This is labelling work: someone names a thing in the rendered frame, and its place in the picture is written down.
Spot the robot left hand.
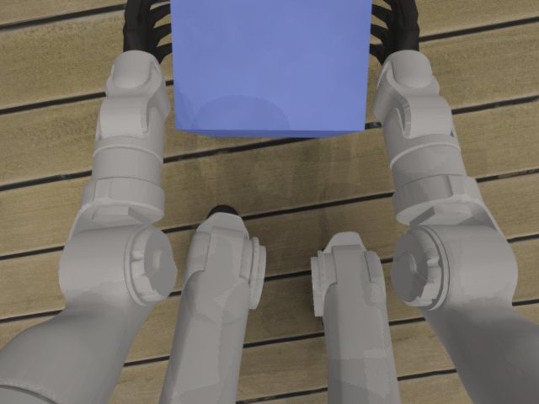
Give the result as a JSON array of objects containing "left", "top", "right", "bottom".
[{"left": 123, "top": 0, "right": 173, "bottom": 65}]

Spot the right robot upper arm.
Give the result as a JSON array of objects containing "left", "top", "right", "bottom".
[{"left": 390, "top": 225, "right": 539, "bottom": 404}]

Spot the right robot forearm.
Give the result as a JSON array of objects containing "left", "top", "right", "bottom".
[{"left": 371, "top": 50, "right": 518, "bottom": 284}]

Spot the robot left shin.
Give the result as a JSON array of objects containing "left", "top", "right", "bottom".
[{"left": 181, "top": 212, "right": 249, "bottom": 296}]

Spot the robot right shin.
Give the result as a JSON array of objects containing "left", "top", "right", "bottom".
[{"left": 323, "top": 231, "right": 386, "bottom": 299}]

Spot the robot shin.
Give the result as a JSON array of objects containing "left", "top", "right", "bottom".
[
  {"left": 323, "top": 231, "right": 386, "bottom": 299},
  {"left": 181, "top": 212, "right": 249, "bottom": 296}
]

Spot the robot right hand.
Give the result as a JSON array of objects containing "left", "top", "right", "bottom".
[{"left": 369, "top": 0, "right": 420, "bottom": 65}]

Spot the left robot upper arm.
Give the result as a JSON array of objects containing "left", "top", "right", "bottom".
[{"left": 0, "top": 224, "right": 178, "bottom": 404}]

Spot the left robot forearm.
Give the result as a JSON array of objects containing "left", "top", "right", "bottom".
[{"left": 58, "top": 50, "right": 171, "bottom": 294}]

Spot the carton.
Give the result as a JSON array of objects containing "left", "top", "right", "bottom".
[{"left": 170, "top": 0, "right": 372, "bottom": 138}]

